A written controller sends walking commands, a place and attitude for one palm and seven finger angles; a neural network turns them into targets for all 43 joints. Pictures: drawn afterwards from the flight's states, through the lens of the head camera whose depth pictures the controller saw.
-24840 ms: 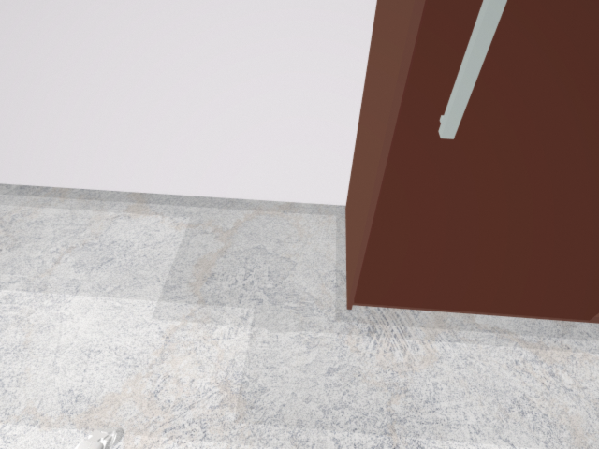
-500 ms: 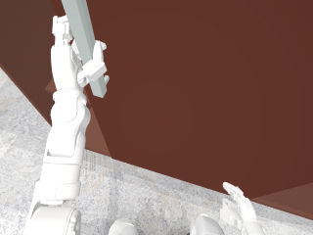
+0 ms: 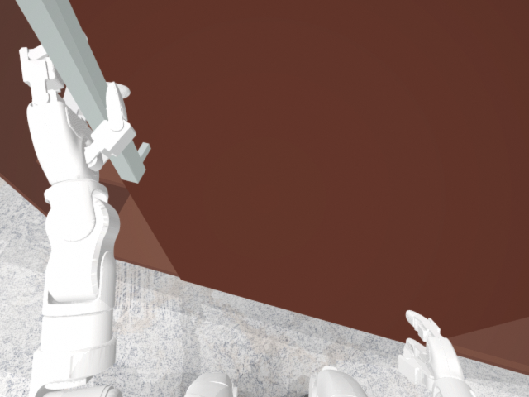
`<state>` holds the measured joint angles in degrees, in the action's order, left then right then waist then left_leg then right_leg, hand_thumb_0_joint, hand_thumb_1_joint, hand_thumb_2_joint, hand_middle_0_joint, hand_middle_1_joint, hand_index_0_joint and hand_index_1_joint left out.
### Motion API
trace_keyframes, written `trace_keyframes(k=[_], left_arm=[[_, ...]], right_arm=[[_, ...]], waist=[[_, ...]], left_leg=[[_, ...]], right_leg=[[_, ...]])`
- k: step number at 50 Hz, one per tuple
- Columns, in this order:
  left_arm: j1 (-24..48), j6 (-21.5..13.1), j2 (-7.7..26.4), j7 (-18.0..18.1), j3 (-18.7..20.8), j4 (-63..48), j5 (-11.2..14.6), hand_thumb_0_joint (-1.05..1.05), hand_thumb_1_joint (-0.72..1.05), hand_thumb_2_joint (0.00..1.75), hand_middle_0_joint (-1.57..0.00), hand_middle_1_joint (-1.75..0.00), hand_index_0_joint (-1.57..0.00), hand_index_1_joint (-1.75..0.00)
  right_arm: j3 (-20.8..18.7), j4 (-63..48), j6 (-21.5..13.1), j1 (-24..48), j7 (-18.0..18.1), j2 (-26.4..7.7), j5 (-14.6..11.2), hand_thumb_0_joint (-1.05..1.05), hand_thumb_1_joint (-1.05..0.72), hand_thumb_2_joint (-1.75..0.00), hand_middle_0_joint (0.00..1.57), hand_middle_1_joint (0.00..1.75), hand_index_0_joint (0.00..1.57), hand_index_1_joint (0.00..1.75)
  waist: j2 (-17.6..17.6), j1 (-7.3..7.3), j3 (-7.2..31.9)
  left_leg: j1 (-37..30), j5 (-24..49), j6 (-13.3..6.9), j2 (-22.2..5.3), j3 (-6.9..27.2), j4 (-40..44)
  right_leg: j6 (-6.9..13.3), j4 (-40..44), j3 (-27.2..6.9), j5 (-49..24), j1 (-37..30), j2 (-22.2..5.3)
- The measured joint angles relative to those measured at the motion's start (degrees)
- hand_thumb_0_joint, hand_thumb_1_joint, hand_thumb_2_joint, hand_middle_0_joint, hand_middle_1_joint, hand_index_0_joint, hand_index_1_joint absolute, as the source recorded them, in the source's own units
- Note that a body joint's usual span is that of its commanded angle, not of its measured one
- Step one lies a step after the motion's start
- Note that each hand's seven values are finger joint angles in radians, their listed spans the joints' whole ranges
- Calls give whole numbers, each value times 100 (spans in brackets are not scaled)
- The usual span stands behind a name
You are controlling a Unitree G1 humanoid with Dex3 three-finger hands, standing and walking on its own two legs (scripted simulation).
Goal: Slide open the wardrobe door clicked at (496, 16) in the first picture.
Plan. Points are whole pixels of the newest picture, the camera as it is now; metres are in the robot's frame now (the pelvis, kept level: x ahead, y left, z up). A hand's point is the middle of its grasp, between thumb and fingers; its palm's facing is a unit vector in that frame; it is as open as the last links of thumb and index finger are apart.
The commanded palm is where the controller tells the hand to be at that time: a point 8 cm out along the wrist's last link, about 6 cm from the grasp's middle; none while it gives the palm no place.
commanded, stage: step sideways, sliding the door along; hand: left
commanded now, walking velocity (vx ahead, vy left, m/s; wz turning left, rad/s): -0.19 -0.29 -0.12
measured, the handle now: (103, 84) +0.39 +0.27 +0.20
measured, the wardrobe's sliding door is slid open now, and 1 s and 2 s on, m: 0.35 0.53 0.69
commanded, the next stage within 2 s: stop walking and hold the door there in 2.00 s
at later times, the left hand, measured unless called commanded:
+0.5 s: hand (192, 138) +0.35 +0.15 +0.19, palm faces +0.53 -0.85 -0.06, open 7.7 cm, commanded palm +0.31 +0.12 +0.18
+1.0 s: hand (279, 162) +0.33 +0.06 +0.20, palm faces +0.31 -0.95 +0.06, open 7.5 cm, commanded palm +0.30 +0.03 +0.17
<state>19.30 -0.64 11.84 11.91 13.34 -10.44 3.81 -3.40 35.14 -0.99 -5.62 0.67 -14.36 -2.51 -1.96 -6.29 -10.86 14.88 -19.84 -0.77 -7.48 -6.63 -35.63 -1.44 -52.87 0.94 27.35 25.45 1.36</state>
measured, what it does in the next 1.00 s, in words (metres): steps to the right: right foot, then left foot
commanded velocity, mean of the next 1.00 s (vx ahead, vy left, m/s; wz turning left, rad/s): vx -0.23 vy -0.29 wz -0.03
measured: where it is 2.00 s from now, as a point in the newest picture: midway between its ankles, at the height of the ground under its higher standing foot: outside the picture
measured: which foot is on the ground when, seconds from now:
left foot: down 0.00-0.42, up 0.44-0.60, down 0.62-1.00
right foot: up 0.00-0.40, down 0.42-0.62, up 0.64-1.00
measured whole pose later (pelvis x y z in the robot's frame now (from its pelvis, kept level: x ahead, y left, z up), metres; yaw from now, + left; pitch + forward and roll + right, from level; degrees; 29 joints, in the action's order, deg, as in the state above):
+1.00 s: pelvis -0.04 -0.14 +0.02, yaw -5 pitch -3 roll -7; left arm 19.4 2.0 10.6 11.1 10.0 -5.5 4.3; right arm 1.3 32.2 -4.7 -6.6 -1.6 -7.6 -1.1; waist -2.9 -7.2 -8.8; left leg 10.4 -9.0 3.8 -14.1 -4.4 -22.7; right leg -2.6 -45.3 2.7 21.1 18.2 1.5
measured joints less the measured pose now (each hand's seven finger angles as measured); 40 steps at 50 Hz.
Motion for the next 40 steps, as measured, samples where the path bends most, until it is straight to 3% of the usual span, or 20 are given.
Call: trace_keyframes(k=[4, 10, 17, 19, 21, 23, 26, 28, 29, 30, 31, 33, 34, 37, 40], left_arm=[[-162, -13, -162, -57, -133, -83, -104, -3, 70, 83, -39, -139, -4, -111], [-262, 52, -113, -150, -139, -82, -62, -1, 70, 83, -39, -140, -5, -114], [-260, 121, 101, -70, 101, 182, 35, -3, 70, 85, -35, -140, -2, -117], [-253, 168, 201, -22, 223, 262, 73, -4, 70, 86, -34, -139, 0, -116], [-236, 256, 336, 33, 361, 312, 79, -5, 70, 86, -33, -139, 0, -115], [-329, 212, 289, 115, 516, 324, 72, -6, 70, 86, -33, -139, 0, -112], [-544, 114, 165, 193, 536, 172, 145, -6, 71, 84, -34, -138, 0, -111], [-597, 70, 87, 207, 443, 5, 142, -5, 71, 83, -33, -138, 0, -111], [-602, 38, 44, 213, 374, -79, 156, -5, 72, 83, -33, -138, 0, -110], [-593, 26, 5, 211, 299, -168, 125, -5, 72, 83, -34, -138, 0, -110], [-557, 28, -8, 184, 210, -241, 131, -5, 72, 83, -35, -138, 0, -109], [-451, -31, 0, 74, 48, -242, 110, -5, 72, 82, -37, -138, 0, -108], [-439, -44, -43, 25, -17, -227, 70, -4, 73, 82, -37, -138, 0, -108], [-449, -16, -223, -40, -195, -176, -39, -3, 72, 81, -38, -139, -2, -109], [-459, 70, -310, -68, -320, -137, -57, -1, 71, 81, -38, -139, -4, -112]], right_arm=[[134, -124, -141, -236, -234, 237, 35, 2, -91, -90, 20, 30, 20, 30], [346, -359, -354, -206, -320, 599, 102, 1, -91, -90, 20, 30, 20, 30], [493, -515, -532, 118, -287, 678, 132, 1, -90, -90, 21, 30, 20, 30], [526, -550, -559, 197, -278, 644, 100, 1, -90, -90, 21, 30, 20, 30], [566, -586, -544, 245, -257, 602, 38, 1, -90, -90, 21, 30, 20, 30], [561, -475, -520, 408, -159, 410, 23, 1, -90, -90, 21, 30, 21, 30], [382, -275, -483, 512, 16, 132, -10, 1, -90, -90, 21, 30, 20, 30], [281, -153, -401, 485, 120, 5, -21, 1, -91, -90, 20, 30, 20, 30], [253, -94, -343, 455, 161, -50, -21, 1, -91, -90, 20, 30, 20, 30], [223, -75, -260, 400, 189, -108, -21, 1, -91, -90, 20, 30, 20, 30], [174, -81, -182, 330, 206, -148, -14, 1, -91, -90, 20, 30, 20, 30], [53, -28, -69, 199, 139, -54, 33, 1, -91, -90, 20, 30, 20, 30], [42, -7, -37, 103, 69, -2, 60, 1, -91, -90, 20, 30, 20, 30], [106, -7, -69, -193, -96, 157, 104, 1, -91, -90, 20, 30, 20, 30], [200, -79, -146, -376, -226, 323, 104, 2, -91, -90, 20, 30, 20, 30]], waist=[[-109, -116, -21], [-150, -237, -41], [-215, -316, -48], [-200, -296, -32], [-86, -240, 44], [-239, -112, 130], [-276, -13, 251], [-152, 50, 251], [-102, 100, 241], [-97, 161, 239], [-110, 213, 230], [46, 149, 117], [71, 114, 122], [-5, 71, 153], [-93, 0, 185]], left_leg=[[-394, 218, 192, -371, 21, 535], [-832, 551, 390, -731, -53, 1176], [-1009, 608, 695, -879, -112, 1250], [-926, 485, 799, -874, -84, 1002], [-674, 248, 854, -815, -24, 474], [-171, -262, 667, -712, 344, -419], [469, -1163, 527, -41, 626, -1426], [587, -1243, 494, 288, 519, -1317], [507, -899, 505, 351, 408, -869], [362, -128, 523, 336, 289, -297], [268, 636, 334, 289, 254, 2], [184, 458, 9, 275, 186, -47], [121, 296, -40, 217, 179, 8], [-87, 344, 51, -44, 267, 362], [-292, 606, 148, -311, 263, 771]], right_leg=[[-45, -503, 93, -190, 93, 19], [-113, 118, 275, -718, -125, -9], [-61, 1459, 373, -1129, -719, 114], [-34, 2133, 367, -1649, -998, 107], [44, 2690, 358, -2618, -1251, 16], [198, 2528, 438, -1939, -1134, 72], [218, 2509, 368, -1686, -858, -2], [203, 2545, 332, -1802, -761, -89], [229, 2514, 344, -1836, -721, -109], [233, 2401, 393, -1842, -662, -100], [182, 2163, 420, -1810, -559, -69], [79, 1134, 109, -762, -249, 13], [52, 547, -17, -375, -88, 96], [3, -542, -79, -64, 116, 197], [-54, -594, -2, -301, 66, 96]])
